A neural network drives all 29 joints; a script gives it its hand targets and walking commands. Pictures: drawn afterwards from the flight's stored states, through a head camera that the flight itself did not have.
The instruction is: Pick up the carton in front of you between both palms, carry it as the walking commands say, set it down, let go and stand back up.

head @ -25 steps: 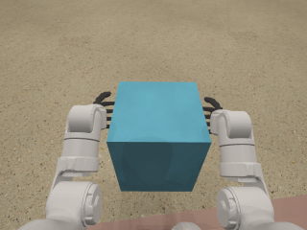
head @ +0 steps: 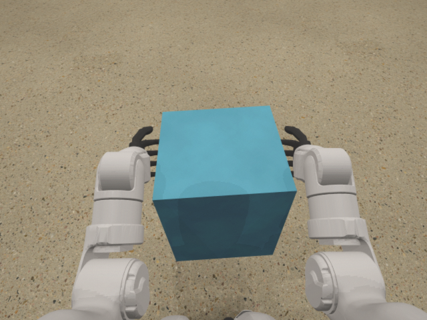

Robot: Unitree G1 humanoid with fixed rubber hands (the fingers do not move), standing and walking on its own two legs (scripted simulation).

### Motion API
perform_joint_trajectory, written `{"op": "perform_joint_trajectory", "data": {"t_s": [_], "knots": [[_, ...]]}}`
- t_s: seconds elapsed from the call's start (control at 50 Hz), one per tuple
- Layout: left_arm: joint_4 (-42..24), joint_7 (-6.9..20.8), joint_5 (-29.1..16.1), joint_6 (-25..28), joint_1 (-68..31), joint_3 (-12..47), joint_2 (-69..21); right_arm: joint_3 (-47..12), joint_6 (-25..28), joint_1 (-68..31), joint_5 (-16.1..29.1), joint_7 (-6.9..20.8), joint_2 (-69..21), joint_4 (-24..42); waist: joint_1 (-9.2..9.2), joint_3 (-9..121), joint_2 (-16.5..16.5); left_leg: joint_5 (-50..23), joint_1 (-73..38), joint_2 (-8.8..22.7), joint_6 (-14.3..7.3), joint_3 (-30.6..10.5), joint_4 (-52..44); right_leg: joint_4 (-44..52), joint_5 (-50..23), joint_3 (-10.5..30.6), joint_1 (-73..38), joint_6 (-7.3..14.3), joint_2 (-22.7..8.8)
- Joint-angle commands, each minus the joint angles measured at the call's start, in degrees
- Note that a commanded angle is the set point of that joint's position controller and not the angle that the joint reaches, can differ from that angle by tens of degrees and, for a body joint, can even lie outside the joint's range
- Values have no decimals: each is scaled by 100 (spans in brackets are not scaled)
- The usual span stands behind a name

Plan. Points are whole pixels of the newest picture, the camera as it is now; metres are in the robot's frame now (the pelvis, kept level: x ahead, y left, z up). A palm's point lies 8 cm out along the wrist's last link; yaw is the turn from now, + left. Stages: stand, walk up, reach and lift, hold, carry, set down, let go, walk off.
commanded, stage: carry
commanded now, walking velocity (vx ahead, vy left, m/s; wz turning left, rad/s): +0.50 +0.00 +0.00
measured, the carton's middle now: (220, 187) +0.35 -0.01 +0.02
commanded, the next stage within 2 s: none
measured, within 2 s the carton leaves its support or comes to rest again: neither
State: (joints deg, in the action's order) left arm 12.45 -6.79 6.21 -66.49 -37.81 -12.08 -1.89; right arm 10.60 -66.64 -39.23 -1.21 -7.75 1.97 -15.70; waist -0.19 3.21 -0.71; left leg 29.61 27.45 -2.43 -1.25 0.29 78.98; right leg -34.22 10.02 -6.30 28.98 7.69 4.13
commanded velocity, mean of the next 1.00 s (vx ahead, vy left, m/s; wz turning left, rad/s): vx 0.50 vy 0.00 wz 0.00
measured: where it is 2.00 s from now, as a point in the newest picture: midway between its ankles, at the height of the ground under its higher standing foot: (210, 145)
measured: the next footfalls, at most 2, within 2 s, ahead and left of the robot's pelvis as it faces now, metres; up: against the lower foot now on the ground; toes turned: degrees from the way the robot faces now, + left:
left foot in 0.40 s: +0.42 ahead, +0.12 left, +0.00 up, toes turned +5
right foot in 0.88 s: +0.63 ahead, -0.10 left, +0.00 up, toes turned -9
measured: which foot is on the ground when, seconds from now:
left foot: up 0.00-0.38, down 0.40-0.90, up 0.92-1.00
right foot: down 0.00-0.40, up 0.42-0.86, down 0.88-1.00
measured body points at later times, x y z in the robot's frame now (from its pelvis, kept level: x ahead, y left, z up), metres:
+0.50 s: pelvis +0.29 +0.05 +0.00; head +0.31 +0.05 +0.45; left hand +0.66 +0.20 +0.11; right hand +0.65 -0.11 +0.11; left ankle +0.38 +0.12 -0.72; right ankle +0.14 -0.05 -0.64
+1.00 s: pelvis +0.56 +0.00 +0.02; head +0.55 +0.00 +0.47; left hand +0.85 +0.15 +0.09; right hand +0.85 -0.15 +0.09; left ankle +0.47 +0.11 -0.65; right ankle +0.59 -0.09 -0.72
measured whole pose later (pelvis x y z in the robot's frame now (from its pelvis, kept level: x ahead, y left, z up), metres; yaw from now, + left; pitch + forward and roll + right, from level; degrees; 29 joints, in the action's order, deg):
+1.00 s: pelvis +0.56 +0.00 +0.02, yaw +1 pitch +5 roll +0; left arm -10.2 -5.5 7.9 -68.5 -13.5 -7.2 -8.4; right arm 10.0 -69.8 -12.6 -7.1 -5.0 -8.0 11.9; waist -0.4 7.6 -1.2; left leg 26.4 23.4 2.3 0.2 4.2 58.9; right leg -25.3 10.5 -10.6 19.5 2.3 -2.2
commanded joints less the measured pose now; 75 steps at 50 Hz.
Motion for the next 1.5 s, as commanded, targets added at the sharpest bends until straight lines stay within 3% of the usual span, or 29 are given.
{"op": "perform_joint_trajectory", "data": {"t_s": [0.0,0.18,0.3,0.34,0.36,0.38,0.4,0.42,0.44,0.5,0.6,0.78,0.84,0.86,0.88,0.9,0.92,0.96,1.0,1.06,1.16,1.24,1.26,1.28,1.3,1.32,1.34,1.38,1.48], "knots": [[-1132,1339,-2905,152,-4642,3665,-6579,-3365,185,-4597,2471,1382,-6995,1380,-192,2752,255,-463,1759,454,19,-303,-119,1100,-558,2856,-3286,718,-1938],[-1779,1416,-3359,213,-4353,4082,-6482,-3659,312,-4034,2042,956,-6544,2187,-402,2770,645,-1579,2558,652,114,113,-1464,727,-2427,1968,-3910,604,-1609],[-1599,1351,-3126,59,-3862,4031,-5934,-3732,96,-3804,1968,974,-6048,2159,-533,2355,754,-2698,1476,261,-66,667,-4154,533,-3606,1183,-4053,222,-1285],[-1294,1349,-2970,9,-3656,3915,-5801,-3649,5,-3622,1919,1051,-5941,1821,-356,2343,891,-2970,214,-22,-164,940,-5083,152,-4531,890,-3733,-74,-1247],[-1137,1358,-2923,-16,-3630,3868,-5791,-3580,-20,-3531,1894,1101,-5928,1610,-67,2567,819,-3471,-938,-64,-212,1108,-5639,-431,-4658,540,-3398,-303,-1171],[-995,1377,-2862,-29,-3656,3840,-5778,-3493,-34,-3448,1874,1156,-5893,1423,180,2853,636,-3638,-2258,284,-227,785,-5636,-1159,-3759,350,-2604,-474,-1085],[-852,1406,-2837,-52,-3648,3800,-5810,-3369,-48,-3413,1854,1207,-5814,1280,197,3374,-202,-5314,-3865,1765,-503,-840,-4799,-2165,-955,274,-1314,-711,-954],[-671,1422,-2788,-90,-3626,3693,-5943,-3264,-21,-3413,1799,1244,-5784,1040,183,3834,-1571,-4857,-5275,2626,-1461,-2894,-5152,-3477,2012,451,565,-877,-94],[-648,1430,-2771,-81,-3737,3651,-5997,-3264,-5,-3338,1869,1287,-6015,936,227,3519,-1380,-3792,-5118,2492,-1462,-3079,-5535,-3865,2124,716,1206,-770,-210],[-846,1400,-2873,0,-4224,3616,-6403,-3420,74,-4200,2253,1388,-6584,1496,140,2775,-254,-3619,-3866,2098,-946,-1930,-5935,-3106,1352,723,1108,-766,-758],[-1310,1209,-2803,-20,-3861,3713,-6708,-3539,-20,-4287,2522,1437,-6909,2150,100,2781,-599,-3560,-3524,1856,-838,-896,-6378,-1593,939,358,566,-987,-759],[-2149,1292,-2324,-259,-1982,4175,-6501,-3782,-284,-1934,1929,1643,-6660,2553,193,2179,-877,-5089,-3905,1426,-516,177,-6030,722,-516,-253,161,-921,-512],[-2393,1474,-2291,-311,-1429,4340,-6395,-4003,-284,-1165,1725,1665,-6524,2761,99,2327,-554,-4921,-2861,1159,-159,697,-4797,1657,-1023,-557,-1980,-733,-463],[-2366,1524,-2261,-317,-1055,4346,-6339,-4088,-291,-1054,1713,1681,-6417,2884,-41,2618,-307,-3913,-1799,1105,41,756,-4039,1364,-740,71,-3278,-507,-1053],[-2356,1549,-2122,-296,-848,4283,-6116,-4217,-349,-1079,1789,1717,-6496,3026,-124,2977,913,-2221,-286,625,251,874,-2680,1281,-924,2126,-4536,155,-2399],[-2325,1555,-2045,-254,-647,4291,-6102,-4308,-368,-1090,1854,1760,-6547,3126,-175,2716,1838,-63,1389,175,240,565,-1877,1532,-1190,3323,-5167,737,-2835],[-2516,1570,-2068,-238,-537,4338,-6103,-4382,-339,-974,1894,1792,-6590,3145,-153,2511,1472,199,1800,435,163,155,-1192,1553,-1269,3213,-4926,738,-2928],[-2841,1628,-2243,-214,-474,4461,-6416,-4452,-268,-841,1955,1800,-6604,3390,-109,2202,594,-209,1654,830,105,-11,-1510,1770,-990,2382,-4070,337,-2659],[-3193,1674,-2391,-185,-530,4563,-6441,-4565,-209,-788,1982,1760,-6602,3754,-82,2036,622,-770,1012,893,199,169,-2501,2205,-483,1545,-3288,59,-2363],[-3404,1707,-2537,-202,-307,4643,-6250,-4638,-179,-486,1939,1689,-6604,3906,-75,1840,912,-1407,428,783,298,505,-3643,2447,-40,800,-2761,36,-2037],[-3462,1700,-2467,-301,72,4675,-5779,-4557,-278,29,1792,1640,-6183,3887,-126,1503,930,-2440,1,637,256,936,-4844,2236,-491,357,-2717,-162,-1883],[-3093,1667,-2316,-425,111,4625,-5416,-4377,-414,287,1715,1677,-5821,3438,-27,1369,604,-2173,-1311,388,158,1471,-5459,1118,-440,-68,-2236,-446,-1587],[-2964,1660,-2288,-455,130,4601,-5337,-4312,-438,338,1696,1688,-5767,3281,47,1593,359,-1899,-2327,599,72,1211,-5366,224,-738,-343,-1636,-612,-1417],[-2980,1662,-2302,-510,24,4598,-5260,-4203,-429,404,1604,1694,-5661,3074,149,1739,-808,-1073,-3084,1790,-333,-890,-6091,-1294,76,-599,-518,-955,-902],[-2952,1674,-2371,-559,-192,4680,-5397,-4132,-394,398,1543,1693,-5724,2911,184,1843,-1965,-1287,-3995,2607,-1001,-2578,-6519,-2442,1793,-344,960,-1055,-428],[-2818,1699,-2418,-538,-218,4673,-5540,-4131,-380,396,1608,1698,-5860,2954,158,1836,-1562,-1788,-3986,2771,-1111,-2736,-6523,-3110,2096,262,1454,-896,-661],[-2796,1732,-2471,-483,-271,4659,-5707,-4190,-346,242,1696,1706,-6083,3064,163,1821,-1088,-2238,-3725,2617,-1032,-2325,-6412,-3282,1996,470,1469,-789,-863],[-2858,1752,-2536,-358,-347,4683,-6060,-4347,-253,-154,1852,1743,-6435,3391,113,1854,-297,-1856,-3105,2445,-744,-1571,-6570,-2841,1377,612,1194,-742,-1188],[-3403,1590,-2360,-189,-301,4768,-6196,-4622,-129,-425,2140,1808,-6551,3942,94,1723,-592,-1446,-2635,2057,-670,-322,-7110,-1028,366,179,621,-892,-1100]]}}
